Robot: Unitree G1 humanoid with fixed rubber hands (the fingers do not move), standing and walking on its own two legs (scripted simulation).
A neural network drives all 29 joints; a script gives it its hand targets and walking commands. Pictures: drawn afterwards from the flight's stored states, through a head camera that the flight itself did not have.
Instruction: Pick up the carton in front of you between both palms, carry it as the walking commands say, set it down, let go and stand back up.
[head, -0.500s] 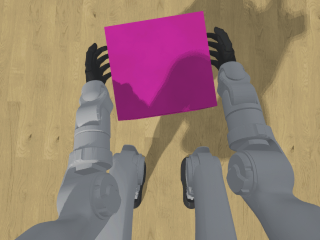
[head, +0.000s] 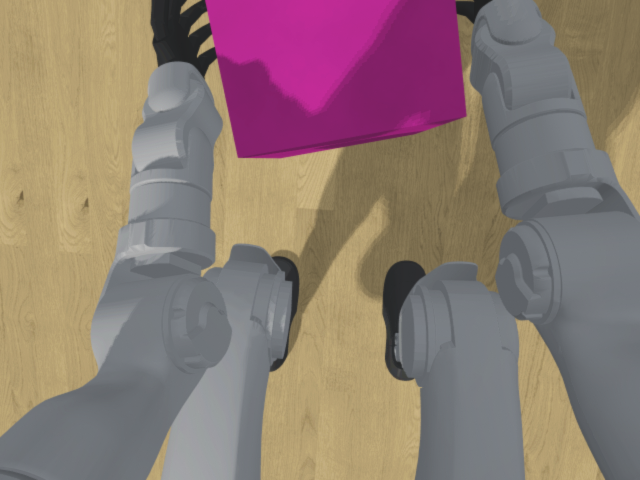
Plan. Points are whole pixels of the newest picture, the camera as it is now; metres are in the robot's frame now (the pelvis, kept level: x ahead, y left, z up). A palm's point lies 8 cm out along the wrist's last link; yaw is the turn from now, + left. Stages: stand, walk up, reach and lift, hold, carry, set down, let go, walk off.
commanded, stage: set down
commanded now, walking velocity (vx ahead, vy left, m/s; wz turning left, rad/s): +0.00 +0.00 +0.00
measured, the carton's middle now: (334, 57) +0.53 +0.01 -0.24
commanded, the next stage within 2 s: none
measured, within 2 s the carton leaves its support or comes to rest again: rests again in 0.52 s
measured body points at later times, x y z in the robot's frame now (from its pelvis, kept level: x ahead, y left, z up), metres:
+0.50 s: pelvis +0.00 +0.00 -0.03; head +0.35 -0.03 +0.24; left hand +0.52 +0.17 -0.18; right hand +0.57 -0.13 -0.20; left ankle +0.11 +0.13 -0.36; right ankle +0.11 -0.10 -0.36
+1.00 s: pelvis -0.01 +0.00 -0.03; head +0.35 -0.04 +0.23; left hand +0.52 +0.18 -0.19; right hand +0.57 -0.13 -0.20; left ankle +0.11 +0.13 -0.36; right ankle +0.11 -0.10 -0.36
